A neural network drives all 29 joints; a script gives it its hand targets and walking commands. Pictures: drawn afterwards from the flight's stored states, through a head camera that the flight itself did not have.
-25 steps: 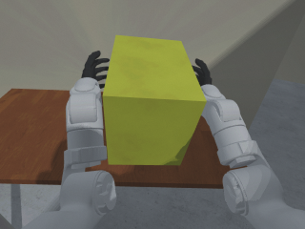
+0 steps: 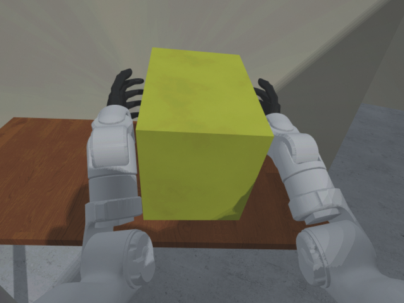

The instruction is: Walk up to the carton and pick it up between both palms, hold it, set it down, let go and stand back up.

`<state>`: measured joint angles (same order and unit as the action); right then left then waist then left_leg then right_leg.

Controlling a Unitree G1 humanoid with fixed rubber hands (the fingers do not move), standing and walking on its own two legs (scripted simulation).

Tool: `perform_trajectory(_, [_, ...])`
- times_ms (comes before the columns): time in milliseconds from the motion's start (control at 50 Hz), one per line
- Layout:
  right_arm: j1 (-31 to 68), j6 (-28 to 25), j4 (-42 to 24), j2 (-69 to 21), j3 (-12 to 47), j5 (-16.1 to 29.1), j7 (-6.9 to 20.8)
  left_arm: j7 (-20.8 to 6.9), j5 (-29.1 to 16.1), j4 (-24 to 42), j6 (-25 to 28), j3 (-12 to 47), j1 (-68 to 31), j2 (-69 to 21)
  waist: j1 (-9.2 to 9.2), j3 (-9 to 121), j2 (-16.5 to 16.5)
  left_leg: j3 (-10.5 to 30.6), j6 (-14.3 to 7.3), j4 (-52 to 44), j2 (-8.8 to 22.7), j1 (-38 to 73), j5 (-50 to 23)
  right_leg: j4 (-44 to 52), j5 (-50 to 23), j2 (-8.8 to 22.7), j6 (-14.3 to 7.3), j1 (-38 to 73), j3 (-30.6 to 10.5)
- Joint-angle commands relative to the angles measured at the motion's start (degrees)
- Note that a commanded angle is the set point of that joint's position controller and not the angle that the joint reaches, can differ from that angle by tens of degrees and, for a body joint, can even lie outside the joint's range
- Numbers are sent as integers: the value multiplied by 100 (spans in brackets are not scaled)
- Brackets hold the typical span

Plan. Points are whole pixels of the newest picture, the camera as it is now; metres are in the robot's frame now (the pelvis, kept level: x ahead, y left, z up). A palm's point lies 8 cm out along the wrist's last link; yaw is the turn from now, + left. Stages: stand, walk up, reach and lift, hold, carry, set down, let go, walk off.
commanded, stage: hold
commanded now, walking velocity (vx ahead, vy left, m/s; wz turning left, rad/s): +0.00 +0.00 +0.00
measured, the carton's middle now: (194, 131) +0.38 +0.01 +0.20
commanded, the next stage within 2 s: none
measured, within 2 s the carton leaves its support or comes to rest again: neither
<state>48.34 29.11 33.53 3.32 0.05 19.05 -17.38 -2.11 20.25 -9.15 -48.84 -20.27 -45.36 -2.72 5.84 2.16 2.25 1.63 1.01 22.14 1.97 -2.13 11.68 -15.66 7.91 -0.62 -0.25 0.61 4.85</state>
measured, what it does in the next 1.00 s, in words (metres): stands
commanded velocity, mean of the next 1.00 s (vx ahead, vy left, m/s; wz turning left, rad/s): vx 0.00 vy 0.00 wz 0.00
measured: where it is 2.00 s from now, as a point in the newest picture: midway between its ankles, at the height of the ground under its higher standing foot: outside the picture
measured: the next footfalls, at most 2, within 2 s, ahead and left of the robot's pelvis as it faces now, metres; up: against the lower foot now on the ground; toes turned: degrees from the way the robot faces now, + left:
none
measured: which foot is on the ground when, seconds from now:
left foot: down 0.00-1.00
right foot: down 0.00-1.00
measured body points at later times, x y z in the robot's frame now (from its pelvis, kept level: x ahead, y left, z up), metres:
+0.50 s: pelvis +0.00 +0.00 +0.00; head -0.08 +0.03 +0.44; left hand +0.38 +0.14 +0.26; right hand +0.37 -0.13 +0.24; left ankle +0.02 +0.13 -0.75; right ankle +0.02 -0.11 -0.75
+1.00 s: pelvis +0.00 +0.00 +0.00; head -0.08 +0.03 +0.44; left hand +0.38 +0.14 +0.26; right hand +0.37 -0.13 +0.24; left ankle +0.02 +0.13 -0.75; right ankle +0.02 -0.11 -0.75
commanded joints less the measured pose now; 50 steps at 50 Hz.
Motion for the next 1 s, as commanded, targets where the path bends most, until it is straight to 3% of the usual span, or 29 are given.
perform_trajectory(0, [4920,-368,-2266,-3643,1878,566,498,-796,-972,56,307,2904,-3582,-3362,84,1905,-466,-225,157,-274,-480,34,-1256,-36,-937,-424,307,794,-38])
perform_trajectory(60, [4797,-322,-2074,-3680,1858,495,514,-783,-987,75,343,2859,-3635,-3305,61,1839,-389,-238,138,-302,-480,33,-1240,-13,-895,-403,321,774,-46])
perform_trajectory(80, [4984,-370,-2161,-3760,1949,542,535,-760,-1008,168,369,2846,-3761,-3315,-36,2037,-367,-232,119,-278,-470,27,-1267,-23,-899,-412,311,812,-41])
perform_trajectory(120, [4839,-358,-2128,-3675,1872,523,505,-758,-1053,104,352,2975,-3654,-3358,127,1978,-397,-214,143,-239,-480,96,-1355,-28,-1000,-417,322,775,-43])
perform_trajectory(140, [4826,-362,-2132,-3669,1895,561,515,-756,-995,167,353,2864,-3635,-3334,26,2051,-411,-197,125,-259,-476,75,-1419,-46,-1072,-410,330,837,-45])
perform_trajectory(160, [4792,-342,-2026,-3629,1838,515,494,-774,-995,32,340,2906,-3640,-3295,131,1928,-465,-214,156,-248,-504,53,-1269,-31,-996,-401,334,785,-56])
perform_trajectory(200, [4951,-375,-2184,-3666,1872,570,512,-772,-940,43,305,2868,-3553,-3373,15,1960,-467,-212,148,-270,-477,41,-1309,-13,-914,-417,309,848,-50])
perform_trajectory(380, [4948,-355,-2062,-3622,1802,463,519,-785,-960,-122,361,2789,-3598,-3346,72,1846,-330,-195,122,-300,-479,-12,-1209,7,-854,-410,326,757,-47])
perform_trajectory(400, [4986,-386,-2052,-3706,1809,500,541,-784,-942,-59,375,2769,-3684,-3332,27,1910,-383,-215,88,-310,-473,0,-1166,9,-806,-406,325,790,-40])
perform_trajectory(440, [4864,-370,-1895,-3685,1735,446,552,-794,-971,-16,389,2822,-3835,-3265,109,1866,-446,-237,110,-364,-464,-56,-1025,12,-639,-395,301,700,-23])
perform_trajectory(540, [4854,-364,-1948,-3653,1814,475,533,-774,-872,-128,362,2699,-3564,-3269,-3,1875,-373,-232,84,-312,-512,18,-1190,3,-920,-397,327,802,-57])
perform_trajectory(660, [4895,-383,-2016,-3683,1788,497,513,-795,-990,-56,407,2823,-3741,-3334,96,1909,-406,-239,95,-299,-510,-6,-1126,-17,-855,-391,346,732,-75])
perform_trajectory(780, [4956,-393,-2160,-3697,1942,516,512,-751,-980,-105,381,2795,-3581,-3335,18,2067,-349,-211,82,-274,-498,48,-1264,0,-950,-418,335,828,-30])
perform_trajectory(820, [4951,-406,-2150,-3769,1915,555,536,-739,-1048,143,405,2895,-3773,-3388,36,2166,-418,-205,123,-253,-484,104,-1317,-33,-945,-427,317,819,-41])
perform_trajectory(840, [4931,-396,-2157,-3733,1881,516,506,-743,-1035,88,416,2927,-3732,-3395,78,2034,-396,-212,115,-249,-498,30,-1291,-52,-996,-413,339,790,-52])
perform_trajectory(860, [5037,-389,-2197,-3721,1908,540,517,-734,-978,-32,375,2808,-3605,-3347,6,1975,-340,-194,89,-270,-493,57,-1283,-23,-941,-409,343,778,-42])
perform_trajectory(880, [4813,-344,-1984,-3643,1811,474,504,-775,-948,-101,355,2780,-3607,-3352,89,1885,-362,-213,98,-306,-485,40,-1181,-2,-858,-408,331,768,-41])
perform_trajectory(900, [4913,-373,-2076,-3705,1842,522,505,-789,-923,-149,362,2732,-3596,-3280,16,1822,-377,-245,69,-314,-487,6,-1169,24,-890,-385,332,760,-71])
perform_trajectory(940, [4818,-354,-1961,-3639,1792,497,521,-794,-944,-135,343,2757,-3575,-3275,112,1793,-390,-219,102,-308,-468,46,-1192,27,-841,-396,319,700,-39])
perform_trajectory(960, [4944,-380,-2113,-3696,1817,501,515,-789,-938,-20,352,2743,-3586,-3337,8,1899,-354,-225,100,-300,-460,42,-1239,25,-868,-402,312,800,-68])
perform_trajectory(980, [4787,-360,-1924,-3648,1742,450,509,-796,-924,-27,357,2741,-3624,-3300,99,1845,-365,-226,94,-333,-467,34,-1203,14,-906,-401,315,803,-27])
